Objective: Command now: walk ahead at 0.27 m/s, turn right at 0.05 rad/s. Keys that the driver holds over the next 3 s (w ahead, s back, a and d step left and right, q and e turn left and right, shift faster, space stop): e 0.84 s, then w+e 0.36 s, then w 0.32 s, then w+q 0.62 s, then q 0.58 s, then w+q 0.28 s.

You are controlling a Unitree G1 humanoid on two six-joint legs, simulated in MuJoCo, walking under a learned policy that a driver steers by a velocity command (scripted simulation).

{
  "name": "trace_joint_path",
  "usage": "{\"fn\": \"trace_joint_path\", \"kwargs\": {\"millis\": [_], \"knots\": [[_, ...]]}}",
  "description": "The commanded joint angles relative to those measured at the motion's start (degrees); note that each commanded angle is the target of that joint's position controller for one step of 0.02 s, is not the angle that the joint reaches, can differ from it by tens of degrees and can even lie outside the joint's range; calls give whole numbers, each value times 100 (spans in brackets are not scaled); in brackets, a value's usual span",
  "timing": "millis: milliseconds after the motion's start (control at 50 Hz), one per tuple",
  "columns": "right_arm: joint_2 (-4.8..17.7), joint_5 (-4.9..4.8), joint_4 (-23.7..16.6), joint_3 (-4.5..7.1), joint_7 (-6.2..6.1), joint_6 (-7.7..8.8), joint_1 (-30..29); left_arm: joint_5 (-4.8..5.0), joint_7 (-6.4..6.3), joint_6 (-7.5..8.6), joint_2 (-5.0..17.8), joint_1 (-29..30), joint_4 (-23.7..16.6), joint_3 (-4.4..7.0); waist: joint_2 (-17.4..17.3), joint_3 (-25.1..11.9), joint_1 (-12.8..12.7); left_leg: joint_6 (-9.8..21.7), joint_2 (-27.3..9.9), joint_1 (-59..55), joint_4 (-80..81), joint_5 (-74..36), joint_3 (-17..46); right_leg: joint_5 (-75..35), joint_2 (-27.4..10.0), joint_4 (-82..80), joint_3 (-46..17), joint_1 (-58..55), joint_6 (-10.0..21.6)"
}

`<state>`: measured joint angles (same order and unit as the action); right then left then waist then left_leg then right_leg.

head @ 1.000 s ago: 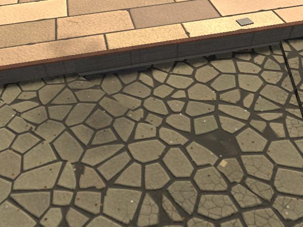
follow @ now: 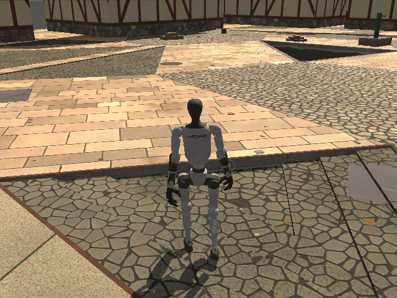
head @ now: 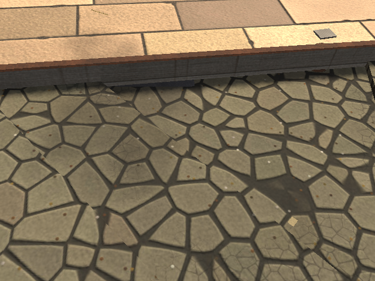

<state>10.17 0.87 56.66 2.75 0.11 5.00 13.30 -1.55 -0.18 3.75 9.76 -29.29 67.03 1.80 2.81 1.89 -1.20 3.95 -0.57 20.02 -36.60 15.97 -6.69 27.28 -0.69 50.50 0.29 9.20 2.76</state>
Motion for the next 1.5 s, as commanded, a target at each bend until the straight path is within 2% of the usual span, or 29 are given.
{"fn": "trace_joint_path", "kwargs": {"millis": [20,80,140,280,360,400,420,440,460,500,520,560,600,720,800,840,880,900,920,940,1000,1200,1360,1400,1420,1440,1460,1480,1500], "knots": [[674,-59,242,117,-30,-51,1285,-67,61,37,-30,44,-459,-21,-548,534,174,1009,-2088,-1310,2445,-911,2952,-466,-203,2052,-107,2539,91],[289,8,218,-47,-100,72,1047,-30,38,-121,-50,53,-444,40,-590,295,-138,603,-1499,-829,2298,-3546,1180,-887,-208,1477,-36,1692,29],[369,5,187,-84,-213,104,1193,20,16,-258,65,460,-669,125,-715,66,-268,488,-1346,-1163,1957,-5126,446,-1294,6,1057,91,1845,84],[461,-36,107,-42,-409,-100,1407,-3,106,-324,-34,1765,-1355,58,-1026,-54,12,512,-1378,-1379,1450,-4948,-200,-1867,134,-673,622,1592,158],[614,-21,0,80,-427,-215,1329,-31,120,-319,115,1745,-1488,123,-890,-71,22,618,-1619,-1590,680,-4869,-137,-1181,228,-1190,734,1350,379],[759,-21,-62,160,-388,-261,1232,-35,95,-231,242,1298,-1449,202,-551,-376,-257,388,-1507,-1372,-630,-4613,-357,-1722,261,-2057,575,557,611],[795,-57,-228,182,-352,-255,1248,-79,48,-165,779,940,-1489,353,138,-825,-433,64,-1133,-621,-2111,-3151,-584,-3360,-574,-2525,-659,-310,980],[320,-127,-620,88,-294,-298,1262,-4,9,-213,1473,920,-1622,551,1255,-1164,-319,-273,303,1090,-3951,2073,-499,-5927,-2291,-2806,-3057,-1185,2319],[529,26,-598,145,-287,-399,1000,186,12,-293,1289,763,-1545,533,180,-1198,-345,-298,-5,1113,-4105,2113,636,-5179,-2222,-2987,-2958,-768,2387],[466,-28,-735,155,-315,-413,546,114,-52,-406,898,1476,-1672,429,-208,-103,-73,-338,-213,1385,-3710,1270,757,-3704,-1651,-3395,-2177,271,1875],[605,38,-771,208,-340,-427,482,125,-79,-435,772,1686,-1746,393,-191,-1,44,-347,-272,1294,-3340,928,785,-3370,-1346,-3475,-1896,452,1589],[528,117,-746,211,-320,-539,644,80,-70,-401,704,1837,-1848,358,-54,-211,172,-383,-174,1003,-2999,577,733,-3591,-978,-3413,-1524,544,1378],[442,73,-839,191,-286,-601,580,57,-34,-341,899,1693,-1859,403,-32,-400,175,-441,-116,990,-2604,503,750,-3749,-870,-3355,-1488,400,1321],[591,23,-1271,182,-258,-695,-147,27,19,-457,1227,1436,-1988,511,379,-409,-85,-573,0,1015,-1506,530,874,-1351,-787,-3668,-2099,389,1206],[625,-38,-1414,152,-264,-628,-164,-16,82,-510,1319,1557,-2140,562,498,-429,-101,-472,210,432,-809,708,847,-1160,-751,-3639,-2426,605,1111],[643,-91,-1424,140,-281,-578,93,-13,116,-545,1323,1694,-2221,577,593,-481,-5,-341,347,-136,-174,771,804,-1281,-698,-3592,-2592,769,963],[630,-82,-1268,134,-277,-508,881,93,115,-599,1303,1942,-2320,596,499,-584,464,-150,453,-1596,1344,444,675,286,-303,-3563,-2576,1592,564],[1080,-8,-1234,234,-321,-467,1205,163,82,-592,1001,2009,-2446,531,-266,-408,583,21,-400,-2334,2267,1327,1494,926,269,-2764,-2035,2564,124],[1777,41,-1413,361,-315,-436,1033,232,57,-542,528,1948,-2618,416,-1917,-466,492,403,-2253,-2425,3076,2984,3722,841,1195,-816,-708,3414,-32],[1818,144,-1464,392,-297,-444,481,-50,82,-492,1099,2271,-2608,519,-1255,222,348,566,-2255,-1303,3292,3077,3809,-58,709,-132,-853,3590,-67],[1185,40,-1590,231,-236,-320,-210,-111,353,-491,1160,1508,-2290,572,-1110,91,-271,228,-1354,-1022,3145,1876,2289,-1158,563,1091,-654,2934,-122],[1236,40,-1122,298,-95,-48,1161,-72,562,-490,935,2526,-2565,397,-950,399,517,426,-1514,-2295,3015,156,996,-1868,45,278,-381,3678,-377],[1256,44,-724,268,19,-10,1391,-153,551,-312,760,3016,-2770,204,-1129,420,532,547,-1624,-1868,2404,-1950,259,-1220,99,-1423,469,1975,198],[1293,8,-622,243,24,-76,1353,-171,466,-223,811,2369,-2567,237,-1009,112,149,489,-1569,-1790,1459,-3428,46,-1101,388,-1949,619,906,440],[1251,-27,-592,200,21,-107,1296,-199,393,-134,884,1452,-2224,295,-660,-417,-303,367,-1325,-1472,278,-3836,-299,-1460,547,-2442,637,-312,545],[1044,-47,-765,110,24,-121,1225,-300,300,-62,1305,459,-2015,399,26,-1202,-729,181,-1104,-346,-1379,-2263,-492,-515,-604,-2786,-772,-1824,782],[503,-81,-1075,-2,142,-78,1455,-161,207,-51,2046,118,-1984,541,1553,-1609,-537,-92,-22,1792,-3204,1492,-343,-325,-2229,-3480,-3704,-3095,1529],[1185,-16,-1053,174,81,-92,839,-3,156,-67,1873,372,-1982,497,438,-1098,-566,36,-248,2288,-3518,1219,526,-1434,-2074,-3527,-3448,-2654,1393],[1183,-85,-1141,184,114,-30,515,11,126,-52,1602,707,-1962,408,192,-632,-382,102,-464,2243,-3338,677,686,-2469,-1757,-3394,-2418,-2181,1203]]}}
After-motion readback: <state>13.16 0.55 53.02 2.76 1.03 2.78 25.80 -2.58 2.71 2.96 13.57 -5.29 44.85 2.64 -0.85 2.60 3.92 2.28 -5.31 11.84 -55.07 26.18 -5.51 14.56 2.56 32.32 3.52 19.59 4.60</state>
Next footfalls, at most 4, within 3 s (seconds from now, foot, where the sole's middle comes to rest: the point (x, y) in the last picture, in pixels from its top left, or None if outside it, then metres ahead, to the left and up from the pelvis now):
0.42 right None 0.19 -0.06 -0.76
0.90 left None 0.21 0.14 -0.76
1.42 right None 0.22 -0.16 -0.76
1.94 left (256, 267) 0.57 -0.26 -0.80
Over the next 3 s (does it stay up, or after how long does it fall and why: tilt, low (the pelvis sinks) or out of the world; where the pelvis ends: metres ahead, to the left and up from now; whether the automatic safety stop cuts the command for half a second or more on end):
stays up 0.69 -0.39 -0.04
